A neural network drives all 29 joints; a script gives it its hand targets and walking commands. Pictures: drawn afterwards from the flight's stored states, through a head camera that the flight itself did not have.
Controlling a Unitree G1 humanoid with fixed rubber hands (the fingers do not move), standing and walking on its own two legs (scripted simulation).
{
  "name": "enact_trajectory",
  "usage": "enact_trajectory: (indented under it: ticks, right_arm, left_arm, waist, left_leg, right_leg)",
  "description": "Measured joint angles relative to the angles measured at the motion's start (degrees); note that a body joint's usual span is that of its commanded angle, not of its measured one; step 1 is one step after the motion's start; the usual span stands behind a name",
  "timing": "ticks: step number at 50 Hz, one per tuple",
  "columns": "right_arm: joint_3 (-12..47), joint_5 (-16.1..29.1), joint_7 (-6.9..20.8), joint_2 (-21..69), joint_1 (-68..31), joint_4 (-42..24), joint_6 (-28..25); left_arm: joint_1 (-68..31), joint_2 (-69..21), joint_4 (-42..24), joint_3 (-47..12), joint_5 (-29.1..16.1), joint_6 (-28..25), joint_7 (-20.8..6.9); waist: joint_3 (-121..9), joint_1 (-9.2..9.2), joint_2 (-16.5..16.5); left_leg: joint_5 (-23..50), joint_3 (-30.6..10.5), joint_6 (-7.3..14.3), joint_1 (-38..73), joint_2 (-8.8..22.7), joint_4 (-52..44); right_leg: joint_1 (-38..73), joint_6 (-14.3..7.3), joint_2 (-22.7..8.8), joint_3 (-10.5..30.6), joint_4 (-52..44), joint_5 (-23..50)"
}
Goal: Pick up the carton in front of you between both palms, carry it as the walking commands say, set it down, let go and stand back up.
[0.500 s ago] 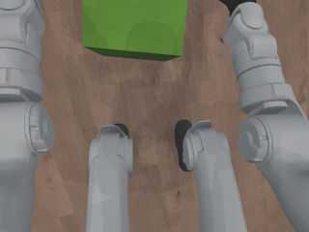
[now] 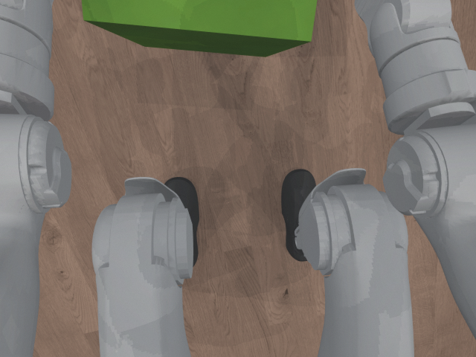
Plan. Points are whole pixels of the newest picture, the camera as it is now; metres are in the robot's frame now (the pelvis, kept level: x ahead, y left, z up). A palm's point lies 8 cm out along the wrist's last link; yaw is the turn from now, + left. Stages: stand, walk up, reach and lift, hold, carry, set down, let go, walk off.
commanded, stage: reach and lift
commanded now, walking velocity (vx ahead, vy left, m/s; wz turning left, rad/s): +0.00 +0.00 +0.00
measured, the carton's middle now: out of the picture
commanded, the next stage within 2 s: none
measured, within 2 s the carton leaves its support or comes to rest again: leaves its support in 0.70 s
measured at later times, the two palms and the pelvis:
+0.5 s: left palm out of the picture +0.57 +0.21 -0.17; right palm out of the picture +0.56 -0.10 -0.17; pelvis -0.01 +0.00 +0.00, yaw +0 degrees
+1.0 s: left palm out of the picture +0.52 +0.20 -0.02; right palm out of the picture +0.53 -0.10 -0.02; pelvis -0.01 -0.01 +0.06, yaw +3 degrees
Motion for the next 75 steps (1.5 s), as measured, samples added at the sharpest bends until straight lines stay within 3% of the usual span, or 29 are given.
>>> enact_trajectory:
  ticks: [15,20,25,29,34,37,39,43,51,55,60,68,75]
  right_arm:
    - [-0.44,-1.07,0.12,2.59,-0.78,0.52,0.48]
    - [-5.43,-5.51,-1.32,4.56,-2.29,-0.64,1.62]
    - [-11.14,-9.93,1.43,5.97,-0.13,-5.13,4.78]
    - [-11.74,-10.24,2.22,5.47,1.51,-6.93,6.92]
    - [-9.58,-6.9,-0.34,5.69,4.86,-10.26,8.31]
    - [-7.95,-5.45,-3.83,7.3,8.09,-13.87,9.25]
    - [-8.25,-5.77,-3.79,8.26,10.67,-17.03,10.14]
    - [-10.66,-8.36,-2.78,10.94,16.45,-21.6,11.61]
    - [-21.72,-21.25,1.52,16.57,20.0,-18.97,14.24]
    - [-24.05,-24.59,2.67,17.74,20.61,-19.54,15.11]
    - [-23.88,-24.93,3.29,18.33,21.86,-22.06,16.07]
    - [-20.68,-23.07,3.46,19.45,27.33,-27.43,18.08]
    - [-18.49,-22.03,3.72,20.59,34.96,-28.5,17.85]
  left_arm:
    - [-0.6,-2.77,0.59,-0.54,0.89,0.51,-0.65]
    - [-3.14,-3.68,1.46,1.14,4.08,1.8,-0.76]
    - [-1.38,-4.71,-2.07,5.67,8.54,5.16,-2.29]
    - [1.65,-6.13,-6.5,7.16,9.5,7.42,-3.36]
    - [6.77,-7.89,-12.74,6.12,8.48,9.68,-1.35]
    - [10.79,-9.57,-17.36,5.66,7.64,11.64,2.98]
    - [13.19,-10.43,-20.61,6.69,7.72,12.95,3.04]
    - [17.74,-13.45,-24.25,10.13,9.88,14.98,2.38]
    - [21.89,-19.68,-19.99,21.91,22.71,16.38,-1.45]
    - [23.01,-21.33,-20.52,24.83,26.52,16.76,-2.48]
    - [24.75,-22.79,-23.74,25.71,27.72,17.59,-2.92]
    - [31.03,-24.9,-30.98,23.96,25.75,20.11,-2.69]
    - [39.1,-27.49,-33.53,22.6,24.72,20.29,-1.74]
  waist:
    - [0.18,0.14,-0.34]
    - [2.41,0.57,-0.19]
    - [1.61,0.89,-0.16]
    - [0.3,1.26,-0.79]
    - [-2.83,1.53,-1.34]
    - [-6.03,1.33,-1.25]
    - [-7.83,1.34,-1.1]
    - [-15.35,1.34,-0.63]
    - [-28.66,0.68,-0.31]
    - [-30.92,0.59,-0.28]
    - [-32.03,0.59,-0.4]
    - [-34.37,0.37,-0.51]
    - [-37.83,0.1,-0.26]
  left_leg:
    - [1.61,-0.68,-0.8,0.52,-0.23,-1.41]
    - [1.81,-0.73,-0.73,1.66,-0.39,-1.42]
    - [1.04,-0.21,-0.27,1.09,-0.17,0.07]
    - [0.13,0.12,0.0,0.71,-0.01,1.08]
    - [-0.58,0.24,-0.14,-0.11,-0.19,0.97]
    - [-0.34,-0.26,-0.82,-0.47,-1.26,-0.1]
    - [0.08,-0.99,-1.72,0.19,-2.46,-1.31]
    - [1.41,-2.28,-3.29,0.53,-4.28,-5.12]
    - [5.74,-3.12,-3.91,3.85,-5.06,-16.16]
    - [7.77,-3.34,-3.76,5.8,-4.9,-20.97]
    - [9.25,-3.34,-3.79,7.86,-4.72,-25.08]
    - [9.28,-3.42,-3.76,13.11,-4.72,-30.29]
    - [8.39,-3.85,-3.43,21.61,-4.77,-35.95]
  right_leg:
    - [0.45,-0.82,-0.17,-0.69,-1.14,1.39]
    - [1.74,-0.64,0.08,-0.58,-1.21,1.48]
    - [1.03,-0.17,1.01,0.16,0.26,0.84]
    - [0.53,0.09,1.39,0.53,1.34,-0.02]
    - [-0.42,0.31,2.09,1.04,1.4,-0.66]
    - [-0.77,0.48,2.76,1.5,0.59,-0.51]
    - [-0.1,0.51,3.27,1.8,-0.45,-0.2]
    - [0.74,1.43,3.96,2.43,-4.05,-0.15]
    - [3.8,0.33,3.38,2.49,-14.27,3.68]
    - [5.61,0.0,3.7,2.75,-19.06,5.85]
    - [7.51,0.13,4.1,3.31,-23.11,7.5]
    - [12.73,-0.05,3.87,3.82,-28.16,7.46]
    - [21.36,-0.7,3.22,3.86,-33.84,6.46]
